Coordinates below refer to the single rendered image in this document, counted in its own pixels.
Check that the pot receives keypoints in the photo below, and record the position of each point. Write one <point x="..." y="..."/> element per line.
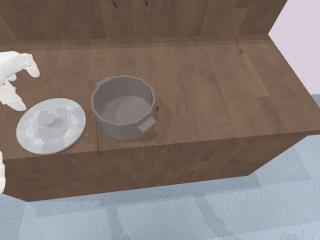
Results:
<point x="124" y="107"/>

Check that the table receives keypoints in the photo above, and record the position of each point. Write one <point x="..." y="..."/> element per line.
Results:
<point x="226" y="100"/>

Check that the knob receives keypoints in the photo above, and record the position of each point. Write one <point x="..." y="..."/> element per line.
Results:
<point x="49" y="120"/>

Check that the robot left hand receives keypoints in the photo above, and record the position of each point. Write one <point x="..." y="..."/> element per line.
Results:
<point x="12" y="62"/>

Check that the lid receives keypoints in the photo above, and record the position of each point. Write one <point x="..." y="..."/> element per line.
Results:
<point x="37" y="138"/>

